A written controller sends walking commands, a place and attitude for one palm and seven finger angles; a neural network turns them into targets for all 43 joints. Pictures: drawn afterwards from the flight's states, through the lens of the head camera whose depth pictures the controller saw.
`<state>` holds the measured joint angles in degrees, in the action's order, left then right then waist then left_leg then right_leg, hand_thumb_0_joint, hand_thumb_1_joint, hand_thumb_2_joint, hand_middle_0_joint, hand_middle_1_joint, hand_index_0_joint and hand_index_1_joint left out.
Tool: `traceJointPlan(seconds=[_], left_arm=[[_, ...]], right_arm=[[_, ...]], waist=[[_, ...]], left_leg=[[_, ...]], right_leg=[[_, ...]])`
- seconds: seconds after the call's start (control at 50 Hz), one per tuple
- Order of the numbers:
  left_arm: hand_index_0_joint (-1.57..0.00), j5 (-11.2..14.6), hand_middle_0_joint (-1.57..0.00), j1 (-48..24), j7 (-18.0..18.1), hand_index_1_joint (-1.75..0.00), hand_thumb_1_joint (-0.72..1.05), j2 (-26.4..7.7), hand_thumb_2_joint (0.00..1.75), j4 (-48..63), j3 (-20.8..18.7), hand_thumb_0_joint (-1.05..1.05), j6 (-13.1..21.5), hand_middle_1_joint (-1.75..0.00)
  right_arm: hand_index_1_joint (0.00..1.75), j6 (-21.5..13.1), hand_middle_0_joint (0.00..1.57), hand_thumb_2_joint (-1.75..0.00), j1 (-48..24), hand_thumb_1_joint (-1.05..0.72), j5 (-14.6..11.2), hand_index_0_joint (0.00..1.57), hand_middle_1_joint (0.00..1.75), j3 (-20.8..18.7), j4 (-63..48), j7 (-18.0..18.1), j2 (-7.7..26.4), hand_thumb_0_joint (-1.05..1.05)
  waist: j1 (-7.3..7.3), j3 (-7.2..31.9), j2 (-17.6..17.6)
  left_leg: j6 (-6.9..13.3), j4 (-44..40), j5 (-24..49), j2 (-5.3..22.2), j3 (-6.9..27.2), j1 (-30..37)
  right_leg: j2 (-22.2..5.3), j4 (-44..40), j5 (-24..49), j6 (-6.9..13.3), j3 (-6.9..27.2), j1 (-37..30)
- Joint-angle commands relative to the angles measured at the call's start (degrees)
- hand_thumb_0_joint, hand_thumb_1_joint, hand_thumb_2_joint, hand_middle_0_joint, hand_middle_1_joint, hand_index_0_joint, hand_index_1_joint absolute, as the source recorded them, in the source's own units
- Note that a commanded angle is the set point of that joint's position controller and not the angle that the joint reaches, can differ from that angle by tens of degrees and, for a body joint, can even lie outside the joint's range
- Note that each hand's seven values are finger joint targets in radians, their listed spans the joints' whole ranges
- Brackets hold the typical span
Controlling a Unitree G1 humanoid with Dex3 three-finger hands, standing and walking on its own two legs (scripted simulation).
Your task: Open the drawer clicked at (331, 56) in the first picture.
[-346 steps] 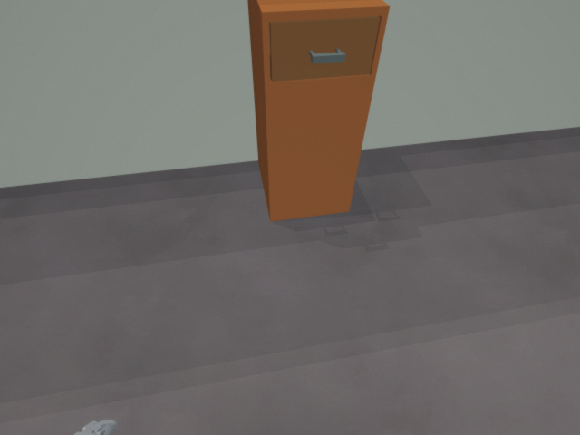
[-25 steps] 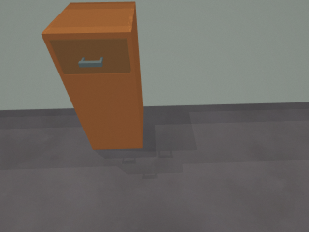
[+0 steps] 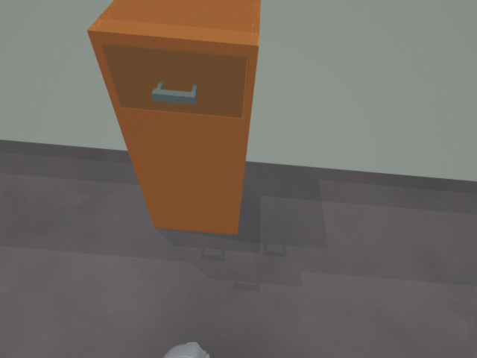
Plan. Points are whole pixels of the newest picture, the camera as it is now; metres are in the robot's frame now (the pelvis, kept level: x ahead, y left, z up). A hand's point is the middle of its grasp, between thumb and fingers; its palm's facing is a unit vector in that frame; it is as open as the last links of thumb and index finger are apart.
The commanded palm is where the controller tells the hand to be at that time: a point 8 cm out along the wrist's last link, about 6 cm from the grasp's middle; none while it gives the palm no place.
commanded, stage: take the last steps up to it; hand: left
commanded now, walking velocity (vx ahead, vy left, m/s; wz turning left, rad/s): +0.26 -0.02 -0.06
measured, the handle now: (176, 91) +0.69 +0.23 +0.03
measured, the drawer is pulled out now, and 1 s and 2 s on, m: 0.00 0.00 0.00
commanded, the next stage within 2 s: come to a stop and stand still in 0.30 s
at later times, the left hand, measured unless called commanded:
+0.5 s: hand (175, 286) +0.26 +0.15 -0.14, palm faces -0.08 -0.98 -0.20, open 7.4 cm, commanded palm none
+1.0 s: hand (126, 328) +0.18 +0.23 -0.16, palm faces +0.03 -0.98 -0.20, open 7.3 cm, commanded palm none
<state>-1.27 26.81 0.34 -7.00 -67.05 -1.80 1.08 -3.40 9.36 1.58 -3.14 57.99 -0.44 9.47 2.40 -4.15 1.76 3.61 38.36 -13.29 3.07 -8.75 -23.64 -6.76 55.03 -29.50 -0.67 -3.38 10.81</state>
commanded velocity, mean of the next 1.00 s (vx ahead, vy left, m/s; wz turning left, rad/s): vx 0.01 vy -0.03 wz -0.01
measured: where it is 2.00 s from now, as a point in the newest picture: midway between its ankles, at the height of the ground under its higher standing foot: outside the picture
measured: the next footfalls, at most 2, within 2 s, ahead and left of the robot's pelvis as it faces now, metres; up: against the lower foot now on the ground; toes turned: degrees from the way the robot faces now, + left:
right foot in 0.48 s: +0.24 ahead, -0.12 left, +0.00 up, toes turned -10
left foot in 0.84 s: +0.21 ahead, +0.12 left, +0.00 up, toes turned -2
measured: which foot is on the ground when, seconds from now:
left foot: down 0.00-0.48, up 0.50-0.82, down 0.84-1.00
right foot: up 0.00-0.46, down 0.48-0.84, up 0.86-1.00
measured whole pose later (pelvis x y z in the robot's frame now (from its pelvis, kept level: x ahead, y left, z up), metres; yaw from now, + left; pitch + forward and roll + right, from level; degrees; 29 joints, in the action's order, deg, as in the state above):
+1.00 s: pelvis +0.15 +0.04 +0.02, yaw -2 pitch +0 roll +0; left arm -1.5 13.8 0.4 -12.6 -60.6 -3.2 -2.6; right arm 0.2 11.4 1.6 -1.6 58.8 2.1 8.3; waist 1.2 -0.5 2.3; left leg 1.7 25.4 -12.7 0.4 -3.7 -12.5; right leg -1.8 48.6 -21.1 -1.3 -0.3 21.4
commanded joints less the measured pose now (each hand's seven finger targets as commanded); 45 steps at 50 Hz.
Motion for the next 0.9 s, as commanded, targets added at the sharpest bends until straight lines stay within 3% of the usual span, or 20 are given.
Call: traceJointPlan(seconds=[0.0, 0.04, 0.1, 0.28, 0.38, 0.42, 0.44, 0.46, 0.48, 0.5, 0.54, 0.58, 0.68, 0.74, 0.78, 0.8, 0.82, 0.84, 0.86, 0.88], left_arm=[[-0.2, -0.23, -0.2, -5.54, -0.39, -0.3, 0.9, -3.92, 0.9, 6.15, -1.53, 0.0, 1.65, -0.3], [-0.2, -0.51, -0.2, -2.22, -0.59, -0.3, 0.9, -2.28, 0.9, 5.08, -1.27, 0.0, 0.57, -0.3], [-0.2, -0.61, -0.2, -2.21, -0.59, -0.3, 0.9, -2.19, 0.9, 5.83, -1.51, 0.0, -0.49, -0.3], [-0.2, -0.32, -0.2, -15.77, -0.58, -0.3, 0.9, -4.04, 0.9, 11.45, -1.46, 0.0, -0.79, -0.3], [-0.2, -0.27, -0.2, -18.44, -0.38, -0.3, 0.9, -3.65, 0.9, 12.04, -1.06, 0.0, 0.03, -0.3], [-0.2, -0.07, -0.2, -12.38, 0.08, -0.3, 0.9, -4.34, 0.9, 9.55, -0.96, 0.0, 0.89, -0.3], [-0.2, 0.03, -0.2, -7.33, 0.8, -0.3, 0.9, -7.26, 0.9, 7.4, -1.19, 0.0, 1.57, -0.3], [-0.2, 0.5, -0.2, -5.38, 1.56, -0.3, 0.9, -10.05, 0.9, 6.32, -1.29, 0.0, 1.7, -0.3], [-0.2, 0.84, -0.2, -4.6, 1.88, -0.3, 0.9, -11.76, 0.9, 5.74, -1.44, 0.0, 1.79, -0.3], [-0.2, 0.6, -0.2, -6.62, 2.22, -0.3, 0.9, -12.39, 0.9, 6.22, -1.63, 0.0, 1.54, -0.3], [-0.2, 0.18, -0.2, -10.43, 2.86, -0.3, 0.9, -11.49, 0.9, 7.2, -1.79, 0.0, 0.46, -0.3], [-0.2, -0.22, -0.2, -13.01, 3.22, -0.3, 0.9, -10.84, 0.9, 8.54, -2.54, 0.0, -0.42, -0.3], [-0.2, -0.61, -0.2, -17.15, 2.87, -0.3, 0.9, -12.1, 0.9, 11.54, -3.51, 0.0, -1.7, -0.3], [-0.2, -0.77, -0.2, -18.32, 2.53, -0.3, 0.9, -12.72, 0.9, 12.51, -3.75, 0.0, -1.9, -0.3], [-0.2, -0.27, -0.2, -18.87, 2.25, -0.3, 0.9, -11.65, 0.9, 12.47, -3.43, 0.0, -2.4, -0.3], [-0.2, 0.3, -0.2, -17.76, 1.93, -0.3, 0.9, -9.35, 0.9, 12.79, -2.66, 0.0, -2.8, -0.3], [-0.2, 0.85, -0.2, -15.46, 1.48, -0.3, 0.9, -5.89, 0.9, 13.16, -1.85, 0.0, -3.04, -0.3], [-0.2, 0.64, -0.2, -15.74, 1.29, -0.3, 0.9, -6.53, 0.9, 12.79, -1.77, 0.0, -3.22, -0.3], [-0.2, 0.21, -0.2, -15.22, 1.11, -0.3, 0.9, -6.94, 0.9, 11.82, -1.98, 0.0, -3.63, -0.3], [-0.2, -0.14, -0.2, -14.35, 0.65, -0.3, 0.9, -7.38, 0.9, 10.39, -1.96, 0.0, -3.64, -0.3]], right_arm=[[0.3, -0.22, 0.2, -0.9, 10.23, -0.9, -0.28, 0.2, 0.3, -1.02, 1.14, 1.55, 6.78, 0.0], [0.3, -1.02, 0.2, -0.9, 8.04, -0.9, -0.42, 0.2, 0.3, -0.23, 0.95, 1.72, 4.73, 0.0], [0.3, -1.25, 0.2, -0.9, 7.77, -0.9, -0.46, 0.2, 0.3, -0.51, 0.79, 1.76, 4.5, 0.0], [0.3, -0.64, 0.2, -0.9, 13.4, -0.9, -0.13, 0.2, 0.3, -0.64, 3.19, 1.8, 5.5, 0.0], [0.3, 0.15, 0.2, -0.9, 16.4, -0.9, 0.27, 0.2, 0.3, -0.52, 5.43, 2.04, 5.01, 0.0], [0.3, 0.23, 0.2, -0.9, 15.71, -0.9, -0.31, 0.2, 0.3, 0.24, 6.04, 2.39, 3.86, 0.0], [0.3, -0.11, 0.2, -0.9, 16.38, -0.9, -0.92, 0.2, 0.3, 0.76, 6.13, 2.4, 2.16, 0.0], [0.3, 0.32, 0.2, -0.9, 16.9, -0.9, -1.44, 0.2, 0.3, 1.05, 5.76, 2.29, 0.9, 0.0], [0.3, 1.34, 0.2, -0.9, 16.85, -0.9, -1.66, 0.2, 0.3, 1.04, 6.0, 2.49, 0.45, 0.0], [0.3, 2.29, 0.2, -0.9, 15.6, -0.9, -1.94, 0.2, 0.3, 0.72, 5.64, 2.72, 0.58, 0.0], [0.3, 3.43, 0.2, -0.9, 12.75, -0.9, -2.06, 0.2, 0.3, 0.32, 5.32, 3.06, 0.58, 0.0], [0.3, 4.55, 0.2, -0.9, 12.38, -0.9, -1.64, 0.2, 0.3, 0.05, 5.1, 2.92, -0.25, 0.0], [0.3, 6.07, 0.2, -0.9, 11.03, -0.9, -1.17, 0.2, 0.3, -0.93, 2.01, 1.83, 0.86, 0.0], [0.3, 5.34, 0.2, -0.9, 11.33, -0.9, -1.11, 0.2, 0.3, -0.8, 0.73, 1.56, 1.69, 0.0], [0.3, 4.45, 0.2, -0.9, 14.38, -0.9, -0.96, 0.2, 0.3, -0.4, 1.49, 1.48, 1.71, 0.0], [0.3, 3.68, 0.2, -0.9, 14.33, -0.9, -0.76, 0.2, 0.3, -0.43, 1.36, 1.44, 3.9, 0.0], [0.3, 3.05, 0.2, -0.9, 11.36, -0.9, -0.16, 0.2, 0.3, -0.88, -0.39, 1.55, 8.0, 0.0], [0.3, 3.19, 0.2, -0.9, 6.58, -0.9, 0.05, 0.2, 0.3, -0.84, -2.16, 1.82, 10.04, 0.0], [0.3, 3.05, 0.2, -0.9, 3.58, -0.9, 0.22, 0.2, 0.3, -0.78, -2.8, 2.16, 9.9, 0.0], [0.3, 3.03, 0.2, -0.9, 1.51, -0.9, 0.36, 0.2, 0.3, -0.28, -2.66, 2.49, 9.11, 0.0]], waist=[[-4.75, -0.09, -7.72], [-2.06, 0.36, -7.47], [-0.89, 0.46, -5.83], [-3.44, -2.47, -4.28], [-4.59, -1.65, -5.89], [-1.41, 2.02, -3.75], [-0.04, 7.17, 0.91], [-0.78, 9.2, 4.39], [-0.51, 11.5, 7.36], [-0.63, 11.91, 9.64], [-0.85, 9.48, 4.46], [-1.54, 7.59, 2.1], [-2.34, 7.09, 7.42], [-3.39, 8.18, 8.81], [-5.16, 8.34, 6.35], [-4.92, 6.71, -2.4], [-3.7, 4.35, -16.67], [-3.42, 1.45, -16.94], [-2.5, 0.23, -15.85], [-1.87, -1.62, -11.83]], left_leg=[[5.54, -27.73, -8.0, 17.68, 21.59, 11.83], [4.96, -28.83, -2.58, 14.71, 14.74, 7.62], [5.96, -30.33, 0.21, 13.98, 11.51, 7.81], [7.16, -28.5, 10.16, 14.59, 10.34, 16.0], [5.24, -21.11, 20.88, 13.39, 8.19, 19.21], [1.33, -11.33, 28.87, 9.29, 4.62, 17.65], [-1.47, -5.67, 24.83, 6.34, 3.11, 10.57], [-4.41, -2.95, 6.43, 2.82, 1.27, 5.08], [-5.92, 2.5, -15.46, 0.22, 2.01, 5.7], [-5.99, 7.54, -21.21, 0.5, 4.16, 4.99], [-5.66, 12.65, -21.25, 0.25, 7.29, 3.06], [-5.73, 13.58, -19.15, -0.44, 7.58, 2.7], [-6.29, 14.01, -13.81, -1.26, 7.18, 3.91], [-6.14, 3.75, -9.9, -0.95, 6.35, 7.08], [-5.62, -9.82, 1.29, -1.41, 4.77, 16.3], [-4.68, -16.6, 0.99, 2.24, 9.67, 17.91], [-0.9, -25.42, -2.29, 13.16, 23.5, 11.83], [3.16, -30.95, -12.25, 17.38, 29.76, 2.93], [4.11, -33.0, -18.9, 17.34, 30.02, -0.35], [3.37, -32.82, -19.47, 15.21, 27.56, 0.48]], right_leg=[[-1.99, 18.03, 8.47, 1.76, 2.08, 22.6], [-2.02, 12.77, 10.64, 0.97, 1.4, 18.07], [-1.99, 7.28, 14.08, -0.12, 1.17, 18.36], [-0.87, -10.07, 15.95, -0.79, 0.11, 19.62], [2.5, -19.17, 13.5, 0.41, -3.36, 13.3], [3.42, -30.2, 25.32, 0.81, -3.76, 1.15], [-2.04, -29.07, 47.19, 2.18, 2.81, -11.23], [-11.17, -27.34, 69.92, 6.13, 9.33, -16.81], [-15.61, -28.24, 81.98, 11.26, 11.22, -16.13], [-16.57, -28.66, 84.83, 13.48, 11.61, -13.96], [-16.43, -29.47, 77.92, 14.41, 10.56, -10.34], [-14.89, -30.51, 70.33, 12.92, 8.15, -6.4], [-12.4, -33.6, 51.32, 11.33, 5.7, 1.17], [-10.82, -32.69, 39.97, 9.81, 5.9, 1.88], [-7.2, -29.58, 25.3, 5.92, 4.43, 7.58], [-2.92, -24.17, 14.78, 3.38, 2.42, 11.85], [2.81, -18.29, 4.63, -0.08, -0.75, 14.41], [4.14, -12.02, 1.35, -0.57, 1.21, 11.36], [3.45, -7.28, 2.43, -0.09, 3.83, 10.22], [3.6, -4.2, 5.17, 0.05, 5.2, 11.15]])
